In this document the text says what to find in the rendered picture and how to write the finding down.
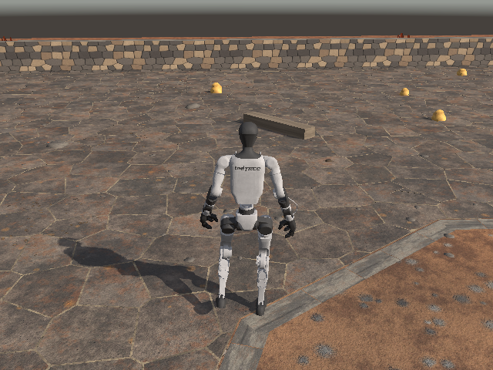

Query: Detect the right robot foot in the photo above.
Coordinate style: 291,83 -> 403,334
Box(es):
256,296 -> 267,316

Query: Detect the right robot hand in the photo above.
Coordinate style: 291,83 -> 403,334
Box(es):
278,219 -> 296,238

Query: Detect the robot left upper arm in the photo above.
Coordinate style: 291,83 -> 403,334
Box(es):
210,155 -> 232,197

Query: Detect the robot right forearm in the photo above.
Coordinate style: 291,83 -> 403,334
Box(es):
278,187 -> 294,221

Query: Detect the left robot shin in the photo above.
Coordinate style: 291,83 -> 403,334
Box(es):
218,246 -> 230,298

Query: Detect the left robot hand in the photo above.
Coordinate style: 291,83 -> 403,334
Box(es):
200,213 -> 218,229

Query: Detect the robot left forearm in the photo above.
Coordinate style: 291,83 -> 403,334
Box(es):
202,185 -> 217,216

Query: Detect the robot right upper arm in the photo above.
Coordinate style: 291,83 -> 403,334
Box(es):
264,156 -> 285,199

